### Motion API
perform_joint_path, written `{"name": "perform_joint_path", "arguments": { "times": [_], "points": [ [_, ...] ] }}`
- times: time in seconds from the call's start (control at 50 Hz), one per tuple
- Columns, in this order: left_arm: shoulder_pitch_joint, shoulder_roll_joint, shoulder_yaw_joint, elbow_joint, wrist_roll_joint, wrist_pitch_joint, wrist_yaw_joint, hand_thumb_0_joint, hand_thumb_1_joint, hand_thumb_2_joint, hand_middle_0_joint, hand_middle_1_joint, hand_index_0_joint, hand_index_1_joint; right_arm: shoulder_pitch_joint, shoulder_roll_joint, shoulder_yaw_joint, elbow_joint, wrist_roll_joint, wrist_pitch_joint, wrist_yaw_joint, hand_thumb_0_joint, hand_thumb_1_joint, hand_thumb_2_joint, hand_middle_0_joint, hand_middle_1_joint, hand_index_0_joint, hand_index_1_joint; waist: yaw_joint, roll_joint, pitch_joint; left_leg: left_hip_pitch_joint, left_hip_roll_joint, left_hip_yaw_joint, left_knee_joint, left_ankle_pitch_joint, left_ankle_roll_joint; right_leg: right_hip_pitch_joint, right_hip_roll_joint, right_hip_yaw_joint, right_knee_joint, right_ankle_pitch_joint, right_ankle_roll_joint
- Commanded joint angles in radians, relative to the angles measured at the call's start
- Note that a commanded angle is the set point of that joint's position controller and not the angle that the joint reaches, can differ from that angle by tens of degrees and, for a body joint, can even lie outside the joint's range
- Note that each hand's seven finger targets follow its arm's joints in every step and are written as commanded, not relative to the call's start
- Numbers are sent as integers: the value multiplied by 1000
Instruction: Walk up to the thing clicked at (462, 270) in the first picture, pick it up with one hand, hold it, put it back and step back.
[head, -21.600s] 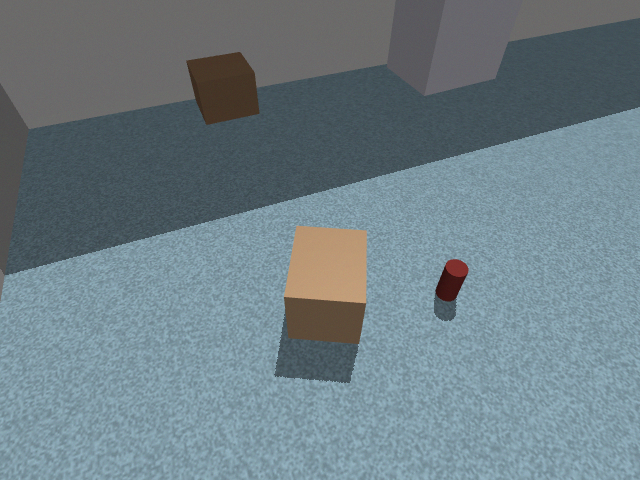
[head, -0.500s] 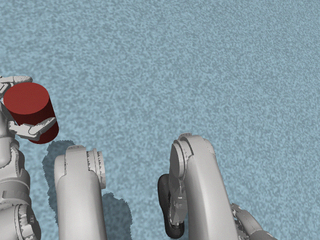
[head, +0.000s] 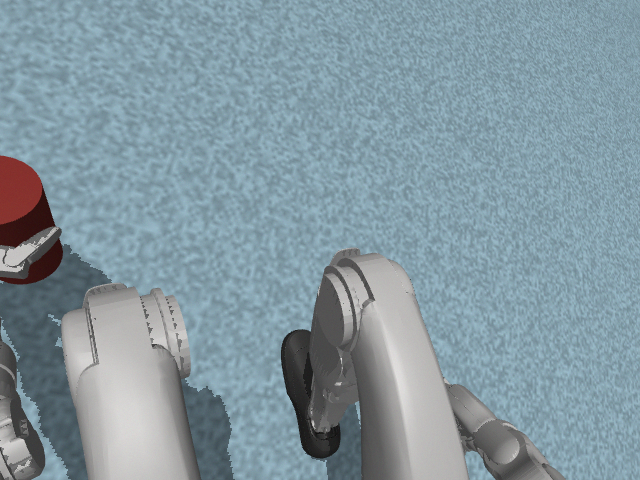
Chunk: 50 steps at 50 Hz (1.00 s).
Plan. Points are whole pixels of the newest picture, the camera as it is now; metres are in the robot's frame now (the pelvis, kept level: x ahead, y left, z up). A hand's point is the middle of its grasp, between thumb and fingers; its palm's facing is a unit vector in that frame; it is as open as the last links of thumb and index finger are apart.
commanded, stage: lower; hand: left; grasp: from the side
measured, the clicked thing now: (11, 226) +0.42 +0.27 -0.17
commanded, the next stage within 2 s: loosen in 0.56 s
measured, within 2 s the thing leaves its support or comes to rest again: rests again in 1.78 s
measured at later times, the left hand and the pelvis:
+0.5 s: hand (2, 217) +0.43 +0.27 -0.17, palm faces +0.33 -0.94 -0.02, open 11.3 cm; pelvis -0.01 +0.01 -0.01, yaw -3 degrees
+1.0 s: hand out of the picture +0.44 +0.28 -0.16, palm faces +0.35 -0.94 +0.02, open 12.9 cm; pelvis -0.01 +0.02 -0.01, yaw -4 degrees
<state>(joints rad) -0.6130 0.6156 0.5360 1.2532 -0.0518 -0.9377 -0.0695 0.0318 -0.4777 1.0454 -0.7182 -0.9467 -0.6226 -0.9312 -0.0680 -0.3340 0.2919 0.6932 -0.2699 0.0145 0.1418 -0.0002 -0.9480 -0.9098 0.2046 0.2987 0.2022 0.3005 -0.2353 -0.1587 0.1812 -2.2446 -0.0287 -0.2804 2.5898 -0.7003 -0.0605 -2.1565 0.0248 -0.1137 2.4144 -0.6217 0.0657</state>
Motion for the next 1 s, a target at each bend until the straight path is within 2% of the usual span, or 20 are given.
{"name": "perform_joint_path", "arguments": {
  "times": [0.0,0.08,0.12,0.14,0.22,0.26,0.32,0.38,0.4,0.42,0.54,0.56,0.58,0.64,0.66,0.7,0.76,0.86,0.9,0.98],
  "points": [
    [-366,263,26,-257,-32,-159,34,0,33,1142,-1142,-1282,-1149,-1288,83,-324,-73,-38,-17,-1,-13,0,-947,-916,199,300,199,300,-58,510,-725,475,49,116,-308,167,26,358,20,-121,-177,199,-83],
    [-365,273,6,-212,-17,-174,43,0,72,1145,-1135,-1277,-1143,-1282,50,-334,-58,-50,-28,-2,-10,0,-940,-914,199,300,199,300,-72,506,-654,451,52,107,-306,139,26,331,21,-134,-177,179,-82],
    [-335,296,21,-179,-8,-179,54,0,86,1151,-1152,-1289,-1162,-1291,44,-344,-49,-57,-33,-4,-9,0,-937,-912,199,300,199,300,-76,491,-653,454,54,99,-298,153,27,346,24,-142,-175,194,-79],
    [-332,275,6,-173,-8,-180,55,0,81,1163,-1156,-1302,-1168,-1304,46,-343,-46,-54,-36,-3,-7,0,-938,-913,199,300,200,300,-82,488,-649,459,54,97,-294,158,27,354,24,-142,-177,202,-77],
    [-323,274,9,-148,-11,-188,66,0,95,1177,-1151,-1306,-1162,-1308,37,-353,-34,-62,-42,-5,-5,0,-931,-911,200,300,200,300,-92,481,-635,462,56,85,-288,159,28,356,28,-152,-177,207,-74],
    [-340,327,27,-163,-3,-199,77,0,90,1172,-1155,-1298,-1164,-1302,18,-357,-24,-70,-48,-6,-2,0,-929,-911,200,300,200,300,-86,498,-625,453,57,82,-289,140,28,352,32,-158,-177,191,-75],
    [-321,337,33,-149,7,-215,90,0,137,1191,-1167,-1311,-1179,-1313,13,-369,-15,-75,-55,-4,1,0,-925,-910,200,300,200,300,-99,527,-614,490,62,60,-310,151,17,343,32,-178,-159,196,-75],
    [-352,323,13,-150,3,-227,96,0,130,1194,-1186,-1319,-1194,-1324,-6,-369,-7,-83,-57,-7,3,0,-928,-911,200,300,200,300,-109,528,-582,472,64,57,-306,128,18,328,34,-179,-162,183,-76],
    [-341,364,32,-160,9,-231,103,0,137,1197,-1189,-1316,-1196,-1322,-7,-374,-4,-87,-59,-10,3,0,-923,-910,200,300,200,300,-101,532,-587,468,63,59,-302,130,20,344,37,-178,-164,187,-76],
    [-343,333,7,-139,8,-232,102,0,141,1198,-1176,-1309,-1184,-1314,-8,-371,0,-77,-62,-8,4,0,-924,-910,200,300,200,300,-110,521,-567,469,66,54,-301,119,19,330,35,-183,-165,178,-72],
    [-340,340,8,-134,14,-243,121,0,137,1207,-1180,-1308,-1185,-1317,-18,-378,11,-87,-72,-8,8,0,-920,-910,200,300,200,300,-122,537,-567,501,70,35,-296,171,13,338,39,-189,-154,223,-72],
    [-368,350,0,-129,17,-247,125,0,126,1206,-1182,-1303,-1185,-1314,-18,-376,15,-85,-75,-10,9,0,-917,-909,200,300,200,300,-128,538,-563,482,68,38,-292,153,17,343,42,-186,-159,212,-72],
    [-366,323,-13,-101,13,-249,124,0,127,1205,-1178,-1301,-1180,-1313,-17,-379,16,-83,-75,-6,10,0,-920,-910,200,300,199,300,-140,517,-539,478,70,29,-298,134,16,323,40,-196,-159,199,-69],
    [-370,337,-15,-74,19,-256,132,0,132,1216,-1181,-1306,-1184,-1317,-26,-382,20,-86,-77,-6,9,0,-910,-908,200,300,199,300,-143,495,-513,457,72,21,-298,96,20,314,44,-200,-165,174,-68],
    [-378,337,-21,-70,24,-261,134,0,157,1152,-1236,-1276,-1241,-1283,-24,-383,25,-86,-81,-7,10,0,-919,-905,200,300,200,300,-151,501,-511,464,72,18,-295,107,20,324,43,-200,-166,185,-65],
    [-369,343,-14,-68,19,-263,133,0,8,992,-1076,-1116,-1081,-1123,-30,-379,27,-92,-80,-7,10,0,-921,-900,201,300,200,300,-141,485,-513,456,72,22,-286,106,24,327,46,-195,-172,182,-65],
    [-380,338,-8,-71,7,-280,135,0,-84,752,-919,-876,-933,-883,-27,-380,34,-92,-84,-7,11,0,-921,-899,201,300,200,300,-147,491,-529,472,72,11,-292,120,19,339,49,-204,-166,195,-65],
    [-390,338,-29,-48,19,-285,130,0,-378,383,-588,-502,-595,-506,-34,-377,38,-86,-88,-6,11,0,-925,-905,201,301,200,301,-151,498,-500,463,75,10,-296,99,19,320,51,-206,-167,181,-65],
    [-345,322,-37,-5,21,-273,125,0,-453,266,-486,-374,-479,-380,-40,-375,41,-97,-87,-3,9,0,-924,-904,201,301,201,301,-146,472,-495,449,74,13,-290,107,21,325,54,-208,-170,185,-65],
    [-271,298,-47,78,26,-247,119,0,-570,164,-369,-245,-357,-256,-43,-384,42,-105,-86,8,9,0,-921,-905,201,301,201,301,-131,459,-438,431,76,8,-313,80,17,298,53,-222,-173,159,-66]
  ]
}}
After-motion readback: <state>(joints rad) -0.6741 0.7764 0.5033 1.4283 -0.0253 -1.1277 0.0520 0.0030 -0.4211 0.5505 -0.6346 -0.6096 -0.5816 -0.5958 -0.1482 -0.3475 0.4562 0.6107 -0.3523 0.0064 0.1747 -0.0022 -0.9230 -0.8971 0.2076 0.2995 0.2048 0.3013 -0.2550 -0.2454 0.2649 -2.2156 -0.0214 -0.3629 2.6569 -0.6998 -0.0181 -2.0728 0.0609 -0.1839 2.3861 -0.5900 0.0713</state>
